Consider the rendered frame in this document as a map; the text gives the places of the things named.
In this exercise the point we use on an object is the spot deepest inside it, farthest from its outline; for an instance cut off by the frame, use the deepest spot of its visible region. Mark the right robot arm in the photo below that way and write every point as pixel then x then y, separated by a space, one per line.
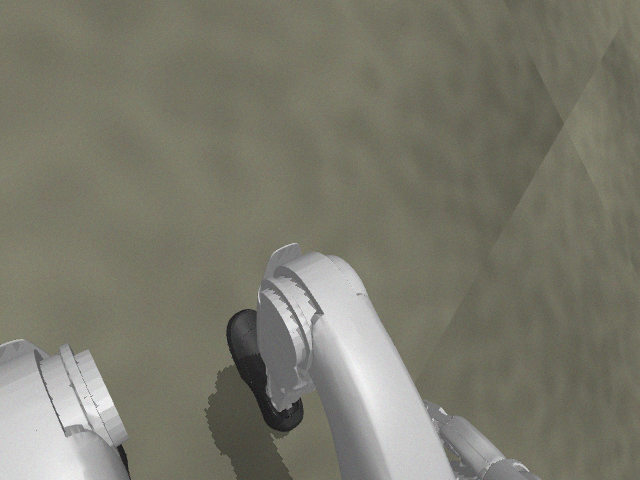
pixel 509 469

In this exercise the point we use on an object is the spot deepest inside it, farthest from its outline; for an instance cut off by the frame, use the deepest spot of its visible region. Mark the right robot hand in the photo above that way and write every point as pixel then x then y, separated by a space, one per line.
pixel 464 441

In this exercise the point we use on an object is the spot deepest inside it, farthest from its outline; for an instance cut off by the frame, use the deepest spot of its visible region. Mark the right robot foot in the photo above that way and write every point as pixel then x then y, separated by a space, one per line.
pixel 242 342

